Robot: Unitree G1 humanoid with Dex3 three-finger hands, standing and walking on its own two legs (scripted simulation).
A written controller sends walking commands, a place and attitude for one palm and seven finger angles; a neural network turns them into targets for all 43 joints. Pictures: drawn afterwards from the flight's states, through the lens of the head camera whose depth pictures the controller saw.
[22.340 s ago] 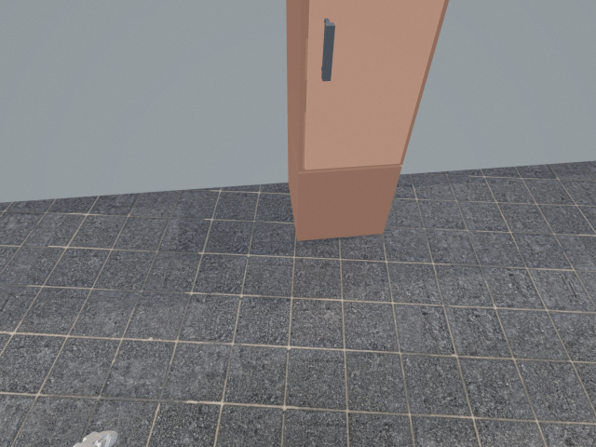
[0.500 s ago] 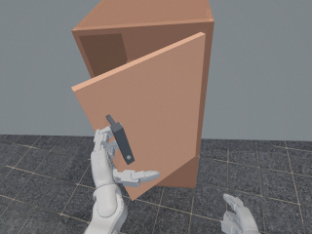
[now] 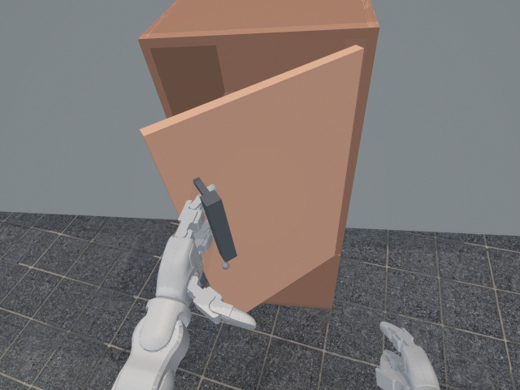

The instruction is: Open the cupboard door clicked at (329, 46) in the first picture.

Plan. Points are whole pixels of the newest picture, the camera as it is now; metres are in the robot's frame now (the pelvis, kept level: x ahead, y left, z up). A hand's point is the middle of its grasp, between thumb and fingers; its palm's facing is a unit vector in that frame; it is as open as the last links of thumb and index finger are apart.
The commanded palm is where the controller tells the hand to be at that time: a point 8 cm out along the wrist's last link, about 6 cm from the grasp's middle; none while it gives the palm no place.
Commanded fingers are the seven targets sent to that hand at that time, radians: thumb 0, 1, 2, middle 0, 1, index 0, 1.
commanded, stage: slide the hand sideways off the handle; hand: left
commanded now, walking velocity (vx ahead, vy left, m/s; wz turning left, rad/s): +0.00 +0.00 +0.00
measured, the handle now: (214, 220) +0.34 +0.10 +0.10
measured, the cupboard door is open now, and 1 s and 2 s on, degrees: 39 39 39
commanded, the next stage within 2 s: draw the hand back to the body in 1.00 s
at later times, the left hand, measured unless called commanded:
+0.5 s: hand (185, 283) +0.24 +0.12 +0.11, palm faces -0.14 -0.99 +0.03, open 16.3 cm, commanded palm +0.21 +0.17 +0.10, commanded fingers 0.00 -0.50 0.30 -0.15 -0.30 -0.15 -0.30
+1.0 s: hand (144, 300) +0.21 +0.17 +0.10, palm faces -0.10 -0.99 +0.01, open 16.4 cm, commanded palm +0.17 +0.21 +0.10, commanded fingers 0.00 -0.50 0.30 -0.15 -0.30 -0.15 -0.30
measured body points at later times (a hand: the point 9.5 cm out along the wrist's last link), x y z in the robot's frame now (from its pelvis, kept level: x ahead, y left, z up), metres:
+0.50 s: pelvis -0.01 +0.07 +0.00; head -0.01 +0.06 +0.45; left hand +0.24 +0.17 +0.11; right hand +0.17 -0.14 -0.07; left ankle -0.01 +0.17 -0.72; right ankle +0.00 -0.01 -0.72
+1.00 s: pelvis +0.01 +0.11 -0.01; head +0.02 +0.10 +0.44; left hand +0.21 +0.22 +0.11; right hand +0.20 -0.10 -0.07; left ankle +0.00 +0.17 -0.72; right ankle +0.00 -0.01 -0.72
